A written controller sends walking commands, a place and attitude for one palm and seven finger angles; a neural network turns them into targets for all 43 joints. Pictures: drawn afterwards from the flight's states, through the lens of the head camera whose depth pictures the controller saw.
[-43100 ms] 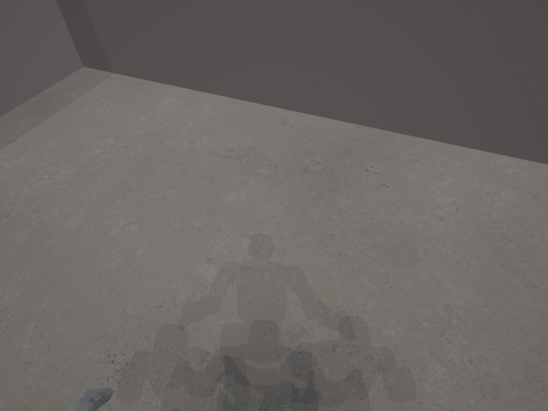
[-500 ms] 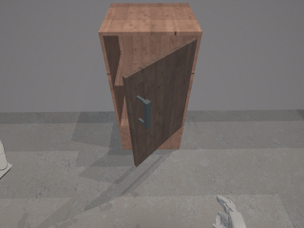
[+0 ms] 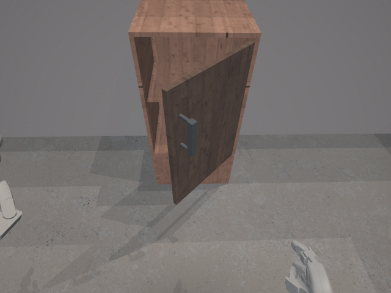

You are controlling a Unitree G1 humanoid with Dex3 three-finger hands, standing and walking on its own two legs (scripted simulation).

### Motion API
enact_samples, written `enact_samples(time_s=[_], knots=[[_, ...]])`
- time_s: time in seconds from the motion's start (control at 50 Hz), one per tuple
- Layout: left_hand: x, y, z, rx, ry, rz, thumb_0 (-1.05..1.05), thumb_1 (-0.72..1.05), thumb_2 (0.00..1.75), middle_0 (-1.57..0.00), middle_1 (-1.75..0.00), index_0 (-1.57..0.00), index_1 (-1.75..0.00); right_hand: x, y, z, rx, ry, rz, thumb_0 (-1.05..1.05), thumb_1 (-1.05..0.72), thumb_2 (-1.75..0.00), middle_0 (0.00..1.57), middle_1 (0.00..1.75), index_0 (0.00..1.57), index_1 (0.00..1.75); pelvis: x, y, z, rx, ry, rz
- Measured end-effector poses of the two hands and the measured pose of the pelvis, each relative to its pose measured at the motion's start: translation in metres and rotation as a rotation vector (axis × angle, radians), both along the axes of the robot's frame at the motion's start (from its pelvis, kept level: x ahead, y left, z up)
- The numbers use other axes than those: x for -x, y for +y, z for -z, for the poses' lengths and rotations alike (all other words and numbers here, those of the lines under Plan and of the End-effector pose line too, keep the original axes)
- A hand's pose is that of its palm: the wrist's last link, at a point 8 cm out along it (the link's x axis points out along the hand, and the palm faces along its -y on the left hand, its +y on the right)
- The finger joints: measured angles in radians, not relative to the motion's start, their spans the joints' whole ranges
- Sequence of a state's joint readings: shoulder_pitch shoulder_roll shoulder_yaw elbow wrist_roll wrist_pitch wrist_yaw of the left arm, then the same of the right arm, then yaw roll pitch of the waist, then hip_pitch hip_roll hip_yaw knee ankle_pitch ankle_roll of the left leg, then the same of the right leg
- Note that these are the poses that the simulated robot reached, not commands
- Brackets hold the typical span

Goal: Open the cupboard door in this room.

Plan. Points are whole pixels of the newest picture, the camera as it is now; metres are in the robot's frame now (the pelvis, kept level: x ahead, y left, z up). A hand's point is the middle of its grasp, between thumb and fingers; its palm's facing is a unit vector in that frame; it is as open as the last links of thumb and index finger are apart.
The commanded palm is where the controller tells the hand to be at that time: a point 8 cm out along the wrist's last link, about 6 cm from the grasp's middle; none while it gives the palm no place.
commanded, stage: stop stepping back and stand still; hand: left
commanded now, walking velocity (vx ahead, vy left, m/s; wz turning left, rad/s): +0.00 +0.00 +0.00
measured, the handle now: (187, 135) +0.56 +0.05 -0.04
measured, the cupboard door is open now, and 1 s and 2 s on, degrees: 45 45 45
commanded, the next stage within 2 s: let the arm hang, fingers relaxed in 0.30 s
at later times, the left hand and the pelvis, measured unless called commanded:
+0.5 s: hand (42, 247) +0.19 +0.29 +0.03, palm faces +0.23 -0.84 -0.49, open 7.4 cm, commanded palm none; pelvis -0.01 +0.02 -0.01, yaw +2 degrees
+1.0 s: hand out of the picture -0.07 +0.20 -0.17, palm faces +0.09 -0.97 -0.24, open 7.3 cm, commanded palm none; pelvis -0.02 +0.00 +0.00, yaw +4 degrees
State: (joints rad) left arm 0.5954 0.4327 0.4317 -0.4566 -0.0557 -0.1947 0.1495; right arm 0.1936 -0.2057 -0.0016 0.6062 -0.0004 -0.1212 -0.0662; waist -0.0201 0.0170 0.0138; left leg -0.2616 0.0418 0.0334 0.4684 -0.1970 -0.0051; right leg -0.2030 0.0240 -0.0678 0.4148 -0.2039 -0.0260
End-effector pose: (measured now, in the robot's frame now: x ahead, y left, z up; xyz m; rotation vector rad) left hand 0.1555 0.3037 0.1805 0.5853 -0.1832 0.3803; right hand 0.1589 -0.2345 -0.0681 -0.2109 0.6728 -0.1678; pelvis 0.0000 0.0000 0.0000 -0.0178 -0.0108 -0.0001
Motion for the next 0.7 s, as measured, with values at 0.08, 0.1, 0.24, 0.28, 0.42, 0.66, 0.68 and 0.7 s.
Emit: enact_samples(time_s=[0.08,0.1,0.24,0.28,0.42,0.66,0.68,0.7], knots=[[0.012,0.01,0.021,0.069,0.063,-0.06,0.01,0.89,0.9,-0.21,-0.3,-0.21,-0.3,0.014,0.008,0.009,0.001,0.059,-0.016,0.01,-0.91,-0.9,0.2,0.3,0.2,0.3,0.005,0.006,-0.001,0.004,0.0,-0.007],[0.014,0.011,0.025,0.085,0.071,-0.068,0.01,0.89,0.9,-0.21,-0.3,-0.21,-0.3,0.018,0.01,0.011,0.004,0.073,-0.021,0.01,-0.91,-0.9,0.2,0.3,0.2,0.3,0.006,0.007,-0.001,0.004,-0.001,-0.01],[0.015,0.01,0.016,0.086,0.009,-0.049,0.01,0.89,0.9,-0.22,-0.3,-0.21,-0.3,0.029,0.023,0.013,0.016,0.107,-0.049,0.01,-0.91,-0.9,0.2,0.3,0.2,0.3,0.01,0.012,-0.002,-0.004,-0.01,-0.022],[0.013,0.01,0.008,0.059,-0.016,-0.036,0.01,0.89,0.9,-0.22,-0.3,-0.21,-0.3,0.027,0.025,0.012,0.009,0.094,-0.049,0.01,-0.91,-0.9,0.2,0.3,0.2,0.3,0.01,0.012,-0.002,-0.004,-0.009,-0.022],[0.006,0.016,0.013,0.034,0.021,-0.019,0.01,0.89,0.9,-0.21,-0.3,-0.21,-0.3,0.015,0.026,0.011,-0.023,0.049,-0.049,0.01,-0.91,-0.9,0.2,0.3,0.2,0.3,0.007,0.016,-0.002,0.006,0.009,-0.021],[0.092,-0.052,0.305,0.546,1.208,-0.122,0.01,0.91,0.9,-0.2,-0.3,-0.2,-0.29,0.068,-0.014,0.058,0.017,0.405,-0.032,0.01,-0.91,-0.9,0.2,0.3,0.2,0.3,0.019,0.01,0.011,-0.018,0.005,-0.044],[0.107,-0.064,0.317,0.589,1.267,-0.125,0.01,0.91,0.9,-0.2,-0.3,-0.2,-0.29,0.079,-0.015,0.058,0.026,0.446,-0.024,0.0,-0.91,-0.9,0.2,0.3,0.2,0.3,0.019,0.009,0.01,-0.017,0.002,-0.047],[0.122,-0.072,0.326,0.628,1.309,-0.147,0.01,0.92,0.9,-0.21,-0.3,-0.2,-0.29,0.09,-0.017,0.058,0.034,0.488,-0.016,0.0,-0.91,-0.9,0.2,0.3,0.2,0.3,0.019,0.007,0.01,-0.015,0.0,-0.051]])
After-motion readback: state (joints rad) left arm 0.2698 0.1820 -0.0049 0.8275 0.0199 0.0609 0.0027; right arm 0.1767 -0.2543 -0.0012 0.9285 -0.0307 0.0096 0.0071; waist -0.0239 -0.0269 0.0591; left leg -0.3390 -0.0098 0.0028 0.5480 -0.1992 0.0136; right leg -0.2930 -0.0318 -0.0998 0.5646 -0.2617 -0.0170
